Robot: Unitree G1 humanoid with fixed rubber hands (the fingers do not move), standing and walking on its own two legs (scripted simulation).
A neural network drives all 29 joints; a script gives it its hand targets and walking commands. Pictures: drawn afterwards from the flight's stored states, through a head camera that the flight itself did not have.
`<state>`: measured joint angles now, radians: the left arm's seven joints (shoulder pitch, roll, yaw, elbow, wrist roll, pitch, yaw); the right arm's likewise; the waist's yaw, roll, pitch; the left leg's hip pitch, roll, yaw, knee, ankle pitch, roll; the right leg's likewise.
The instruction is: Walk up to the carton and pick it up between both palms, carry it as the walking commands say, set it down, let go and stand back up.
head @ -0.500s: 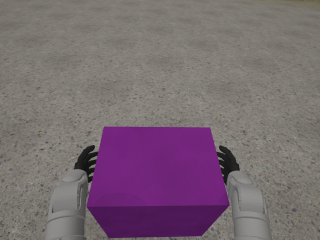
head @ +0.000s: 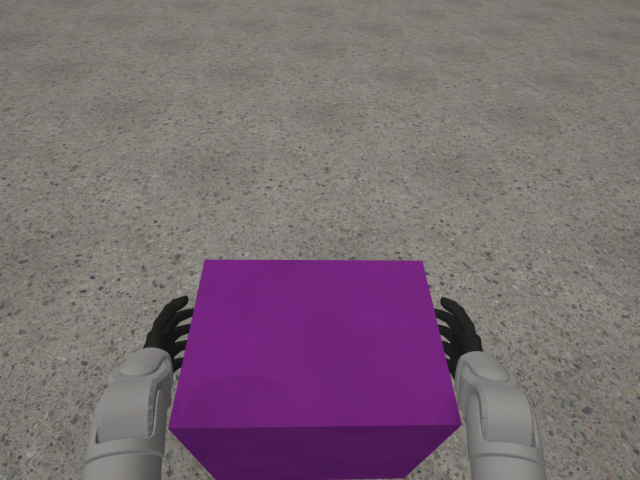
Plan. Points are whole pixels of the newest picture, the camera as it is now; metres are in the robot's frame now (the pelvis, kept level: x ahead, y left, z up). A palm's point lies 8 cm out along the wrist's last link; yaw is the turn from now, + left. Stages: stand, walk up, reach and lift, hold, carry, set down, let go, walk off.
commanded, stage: reach and lift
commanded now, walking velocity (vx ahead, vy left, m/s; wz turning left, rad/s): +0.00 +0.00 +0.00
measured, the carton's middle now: (313, 378) +0.29 +0.01 -0.04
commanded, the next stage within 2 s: hold in 0.36 s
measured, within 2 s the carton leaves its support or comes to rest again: neither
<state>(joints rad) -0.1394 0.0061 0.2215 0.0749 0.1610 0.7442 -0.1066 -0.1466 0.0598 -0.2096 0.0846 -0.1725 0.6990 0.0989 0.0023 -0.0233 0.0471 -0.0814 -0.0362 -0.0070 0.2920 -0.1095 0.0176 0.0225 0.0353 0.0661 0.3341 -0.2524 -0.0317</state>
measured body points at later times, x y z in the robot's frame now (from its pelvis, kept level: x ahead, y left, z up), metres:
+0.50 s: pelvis -0.01 +0.01 +0.00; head -0.04 +0.01 +0.45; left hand +0.28 +0.20 +0.04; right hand +0.28 -0.18 +0.04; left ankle +0.04 +0.11 -0.75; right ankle -0.04 -0.10 -0.75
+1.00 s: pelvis -0.01 -0.02 -0.02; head -0.03 -0.04 +0.43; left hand +0.30 +0.18 +0.05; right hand +0.30 -0.20 +0.05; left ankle +0.04 +0.11 -0.75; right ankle -0.04 -0.11 -0.75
